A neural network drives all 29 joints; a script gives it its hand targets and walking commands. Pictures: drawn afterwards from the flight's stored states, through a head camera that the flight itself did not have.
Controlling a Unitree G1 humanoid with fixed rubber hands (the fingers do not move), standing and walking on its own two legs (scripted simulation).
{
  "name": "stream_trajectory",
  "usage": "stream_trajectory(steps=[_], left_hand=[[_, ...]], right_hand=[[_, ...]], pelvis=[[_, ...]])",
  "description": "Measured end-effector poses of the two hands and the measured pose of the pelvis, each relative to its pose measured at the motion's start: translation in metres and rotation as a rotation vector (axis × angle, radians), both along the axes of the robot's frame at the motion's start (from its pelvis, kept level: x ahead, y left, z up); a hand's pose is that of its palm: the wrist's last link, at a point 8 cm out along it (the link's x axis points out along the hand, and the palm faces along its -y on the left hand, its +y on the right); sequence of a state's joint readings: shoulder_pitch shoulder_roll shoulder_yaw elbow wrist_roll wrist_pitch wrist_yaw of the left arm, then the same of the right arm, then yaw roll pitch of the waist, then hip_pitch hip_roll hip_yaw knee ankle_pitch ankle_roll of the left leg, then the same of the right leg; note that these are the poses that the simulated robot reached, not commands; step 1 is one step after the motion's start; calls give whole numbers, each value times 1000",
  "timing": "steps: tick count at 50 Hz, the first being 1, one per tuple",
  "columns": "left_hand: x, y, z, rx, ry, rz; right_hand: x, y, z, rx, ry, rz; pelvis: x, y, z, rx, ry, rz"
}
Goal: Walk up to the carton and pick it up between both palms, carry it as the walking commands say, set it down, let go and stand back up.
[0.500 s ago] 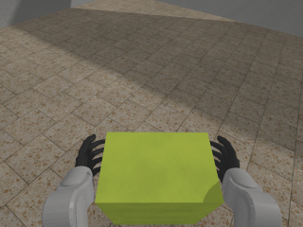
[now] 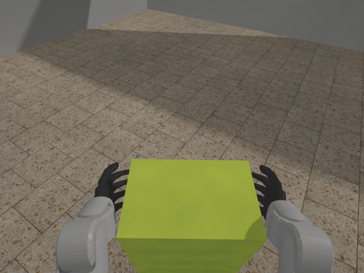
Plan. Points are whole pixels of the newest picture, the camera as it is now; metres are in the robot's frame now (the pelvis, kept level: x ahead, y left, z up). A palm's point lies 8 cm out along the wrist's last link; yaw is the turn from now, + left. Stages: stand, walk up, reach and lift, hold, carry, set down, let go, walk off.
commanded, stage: carry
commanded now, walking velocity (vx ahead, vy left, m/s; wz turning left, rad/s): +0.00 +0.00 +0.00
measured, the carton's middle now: (188, 222) +0.24 +0.00 +0.02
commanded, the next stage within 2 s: none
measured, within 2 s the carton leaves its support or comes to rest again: neither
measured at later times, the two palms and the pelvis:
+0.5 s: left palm (115, 203) +0.24 +0.15 +0.08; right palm (271, 195) +0.27 -0.16 +0.08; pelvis +0.02 -0.03 -0.01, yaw +5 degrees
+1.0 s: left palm (60, 232) +0.19 +0.24 +0.07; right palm (217, 189) +0.29 -0.06 +0.07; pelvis +0.01 +0.02 -0.03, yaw +19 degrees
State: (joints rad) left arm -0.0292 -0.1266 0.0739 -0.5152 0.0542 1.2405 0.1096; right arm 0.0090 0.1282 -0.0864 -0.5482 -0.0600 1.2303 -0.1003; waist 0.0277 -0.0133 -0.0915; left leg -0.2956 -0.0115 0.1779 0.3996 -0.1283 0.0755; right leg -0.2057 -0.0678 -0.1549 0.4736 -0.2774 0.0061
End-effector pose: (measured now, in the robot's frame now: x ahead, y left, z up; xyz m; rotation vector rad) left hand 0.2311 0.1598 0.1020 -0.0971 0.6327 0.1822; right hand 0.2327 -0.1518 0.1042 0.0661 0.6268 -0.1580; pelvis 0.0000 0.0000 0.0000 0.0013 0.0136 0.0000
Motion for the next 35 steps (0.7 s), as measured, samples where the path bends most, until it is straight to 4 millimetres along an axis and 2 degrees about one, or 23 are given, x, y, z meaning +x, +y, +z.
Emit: stream_trajectory(steps=[14, 19, 23, 29, 35], left_hand=[[19, -20, 1, 4, -4, -6], [19, -23, -3, 12, -12, 12], [13, -17, -13, 14, 1, 51], [4, 1, -26, 0, 10, 121], [-5, 15, -30, 11, 17, 169]], right_hand=[[15, -20, -2, 7, -3, -8], [23, -23, -7, 15, -11, 8], [30, -17, -16, 20, 1, 47], [43, 4, -24, 9, 11, 115], [48, 20, -34, 24, 19, 160]], pelvis=[[14, -18, 0, -1, 15, 15], [17, -25, -6, -6, 22, 45], [19, -28, -12, -13, 22, 75], [22, -25, -19, -11, 25, 125], [16, -21, -22, -10, 40, 152]])
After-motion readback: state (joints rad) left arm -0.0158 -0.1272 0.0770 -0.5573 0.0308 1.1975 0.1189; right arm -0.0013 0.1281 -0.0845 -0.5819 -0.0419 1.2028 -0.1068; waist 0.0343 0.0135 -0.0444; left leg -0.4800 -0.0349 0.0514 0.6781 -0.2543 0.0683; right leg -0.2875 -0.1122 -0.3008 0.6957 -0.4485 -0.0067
